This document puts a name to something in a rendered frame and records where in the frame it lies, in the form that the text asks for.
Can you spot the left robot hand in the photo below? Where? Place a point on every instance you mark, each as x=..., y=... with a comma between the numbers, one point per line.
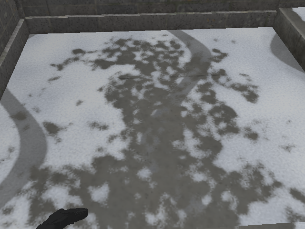
x=61, y=218

